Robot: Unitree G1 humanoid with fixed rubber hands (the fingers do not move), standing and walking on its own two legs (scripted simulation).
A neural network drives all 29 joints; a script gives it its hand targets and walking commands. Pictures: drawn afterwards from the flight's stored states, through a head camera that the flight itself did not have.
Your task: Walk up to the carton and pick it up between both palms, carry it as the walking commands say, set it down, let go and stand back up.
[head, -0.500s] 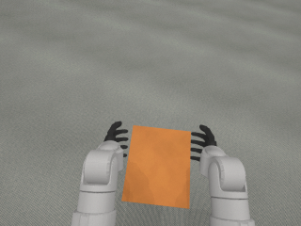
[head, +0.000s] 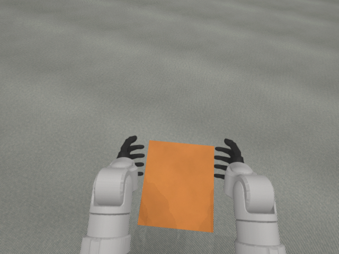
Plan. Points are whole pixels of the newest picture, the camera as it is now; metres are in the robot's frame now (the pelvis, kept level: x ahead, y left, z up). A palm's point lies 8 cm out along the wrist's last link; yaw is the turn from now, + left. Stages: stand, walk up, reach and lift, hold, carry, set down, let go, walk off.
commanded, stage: carry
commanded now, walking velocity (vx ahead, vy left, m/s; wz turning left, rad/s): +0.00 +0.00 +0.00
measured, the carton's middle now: (177, 187) +0.32 -0.01 -0.05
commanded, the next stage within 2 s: none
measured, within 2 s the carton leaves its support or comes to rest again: neither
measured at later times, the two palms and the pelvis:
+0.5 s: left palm (136, 86) +0.60 +0.12 +0.06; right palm (215, 88) +0.60 -0.12 +0.07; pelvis +0.29 -0.01 +0.01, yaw +0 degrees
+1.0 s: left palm (144, 46) +0.87 +0.12 +0.05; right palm (206, 48) +0.87 -0.13 +0.06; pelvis +0.57 -0.01 +0.00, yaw -3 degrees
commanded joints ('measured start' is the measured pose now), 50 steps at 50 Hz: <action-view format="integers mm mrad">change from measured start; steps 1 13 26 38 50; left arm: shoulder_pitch -471 -309 -403 -250 -439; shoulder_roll -1007 -1013 -989 -937 -937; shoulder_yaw -567 -597 -606 -540 -611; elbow -142 -145 -123 -107 -199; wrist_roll -423 -431 -393 -386 -401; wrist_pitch -72 -86 -146 -140 -210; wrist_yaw -272 -301 -282 -291 -272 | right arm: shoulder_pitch -328 -374 -288 -337 -268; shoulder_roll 1039 981 972 915 929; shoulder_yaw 536 646 516 617 498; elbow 70 -139 21 -112 -17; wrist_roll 326 323 239 309 229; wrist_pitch -54 -51 -134 -92 -193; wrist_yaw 386 353 361 347 345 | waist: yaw -12 38 -10 35 -17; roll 356 -22 334 -191 350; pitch -517 -536 -495 -458 -454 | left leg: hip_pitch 682 185 701 -14 680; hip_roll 236 99 347 15 363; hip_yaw -227 63 -332 47 -360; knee -171 198 -195 272 -185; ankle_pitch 1683 1035 1941 392 2006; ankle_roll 169 -35 231 -46 270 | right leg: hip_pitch -208 356 -272 437 -309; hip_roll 13 -122 81 -268 89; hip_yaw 42 200 139 354 151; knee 394 -70 312 -58 408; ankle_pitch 476 1248 -118 1712 -134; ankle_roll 51 -118 19 -223 22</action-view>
